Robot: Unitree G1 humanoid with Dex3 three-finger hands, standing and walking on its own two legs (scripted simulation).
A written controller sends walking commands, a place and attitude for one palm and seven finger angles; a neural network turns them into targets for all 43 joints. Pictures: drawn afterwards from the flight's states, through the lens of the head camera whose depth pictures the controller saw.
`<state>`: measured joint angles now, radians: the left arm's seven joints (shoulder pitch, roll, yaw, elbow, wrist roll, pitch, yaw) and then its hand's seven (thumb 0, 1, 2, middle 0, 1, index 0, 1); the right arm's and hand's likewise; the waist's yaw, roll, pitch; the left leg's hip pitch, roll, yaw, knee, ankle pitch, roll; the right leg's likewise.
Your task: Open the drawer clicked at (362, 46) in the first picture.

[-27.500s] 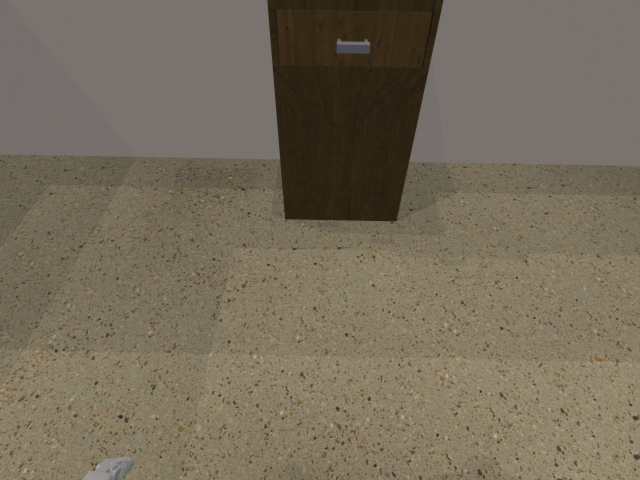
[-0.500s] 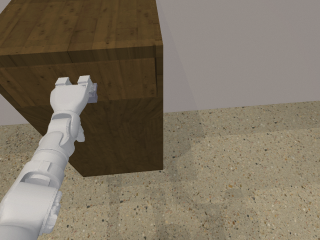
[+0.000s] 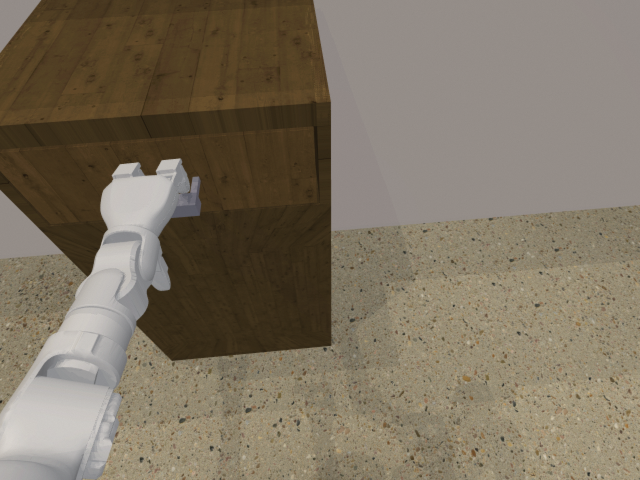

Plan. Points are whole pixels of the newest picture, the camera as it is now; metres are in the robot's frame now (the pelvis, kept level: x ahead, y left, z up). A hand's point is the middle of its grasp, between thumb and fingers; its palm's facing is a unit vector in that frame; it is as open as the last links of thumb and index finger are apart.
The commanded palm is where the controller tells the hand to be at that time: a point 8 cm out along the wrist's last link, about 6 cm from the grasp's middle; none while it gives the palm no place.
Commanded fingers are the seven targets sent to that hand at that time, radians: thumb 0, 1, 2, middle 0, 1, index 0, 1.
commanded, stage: lift the fingers back up to retry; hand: left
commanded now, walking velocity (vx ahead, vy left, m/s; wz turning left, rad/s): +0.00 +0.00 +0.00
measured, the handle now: (167, 195) +0.51 +0.25 +0.03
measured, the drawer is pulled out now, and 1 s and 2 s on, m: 0.00 0.00 0.00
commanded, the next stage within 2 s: re-aim the fingers above the handle in 0.44 s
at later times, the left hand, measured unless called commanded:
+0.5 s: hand (145, 222) +0.42 +0.24 +0.08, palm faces -0.08 -0.03 -1.00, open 13.8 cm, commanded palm +0.41 +0.23 +0.15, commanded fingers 0.00 -0.50 0.30 -0.30 -1.20 -0.30 -1.20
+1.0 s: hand (160, 220) +0.42 +0.22 +0.08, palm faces -0.06 -0.05 -1.00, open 13.8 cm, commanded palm +0.41 +0.24 +0.15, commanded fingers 0.00 -0.50 0.30 -0.30 -1.20 -0.30 -1.20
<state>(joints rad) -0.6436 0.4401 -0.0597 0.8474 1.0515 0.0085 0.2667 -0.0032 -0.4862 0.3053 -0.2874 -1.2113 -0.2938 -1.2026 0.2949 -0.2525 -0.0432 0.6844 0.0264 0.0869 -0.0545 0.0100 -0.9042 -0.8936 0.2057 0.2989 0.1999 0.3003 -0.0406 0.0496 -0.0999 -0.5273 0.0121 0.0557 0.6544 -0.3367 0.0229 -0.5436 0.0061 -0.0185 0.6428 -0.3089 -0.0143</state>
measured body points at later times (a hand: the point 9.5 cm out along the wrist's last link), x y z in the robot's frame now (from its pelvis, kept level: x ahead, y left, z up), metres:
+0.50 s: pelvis +0.02 -0.01 +0.01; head +0.06 -0.03 +0.46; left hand +0.42 +0.24 +0.13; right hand +0.16 -0.26 -0.11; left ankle -0.01 +0.10 -0.72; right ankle +0.00 -0.11 -0.72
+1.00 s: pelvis +0.02 -0.01 +0.01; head +0.06 -0.04 +0.46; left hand +0.42 +0.22 +0.13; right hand +0.11 -0.28 -0.13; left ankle -0.01 +0.10 -0.72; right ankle +0.00 -0.11 -0.72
